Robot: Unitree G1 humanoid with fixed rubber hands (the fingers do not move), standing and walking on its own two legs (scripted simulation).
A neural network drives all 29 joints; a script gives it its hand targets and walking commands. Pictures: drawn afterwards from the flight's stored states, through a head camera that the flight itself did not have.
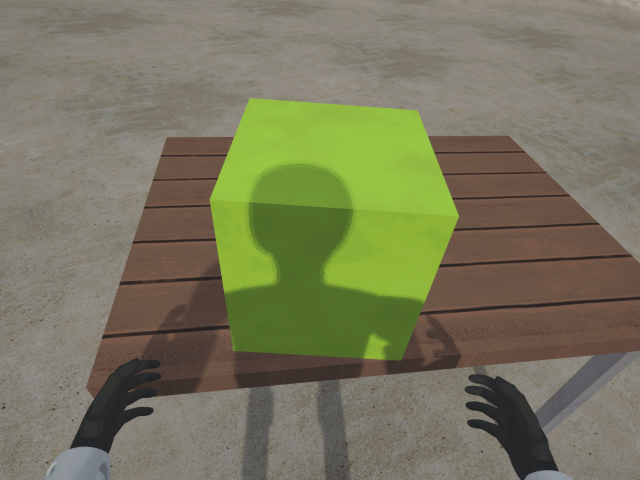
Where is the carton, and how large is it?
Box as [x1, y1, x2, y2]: [210, 98, 458, 360]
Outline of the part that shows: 249,98 210,197 211,211 233,350 400,360 458,217 417,110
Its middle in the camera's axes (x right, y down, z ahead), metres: +0.01 -0.01 +0.61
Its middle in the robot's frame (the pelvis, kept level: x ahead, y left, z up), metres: +0.48 -0.01 +0.08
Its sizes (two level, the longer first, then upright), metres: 0.267 0.266 0.295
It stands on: a table, 0.71 m high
